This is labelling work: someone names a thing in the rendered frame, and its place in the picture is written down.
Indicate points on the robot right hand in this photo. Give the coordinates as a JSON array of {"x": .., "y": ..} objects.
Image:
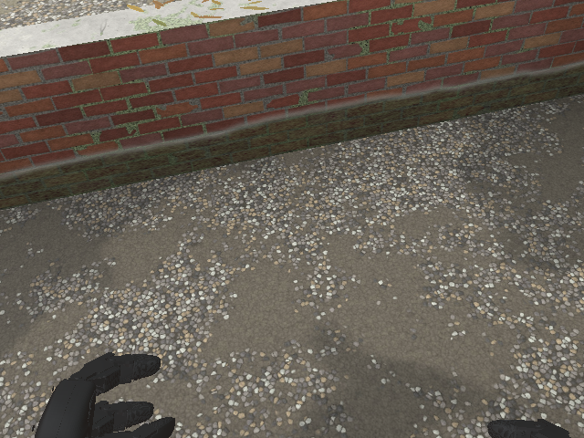
[{"x": 525, "y": 429}]

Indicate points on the robot left hand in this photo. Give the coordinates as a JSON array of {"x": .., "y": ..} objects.
[{"x": 71, "y": 411}]

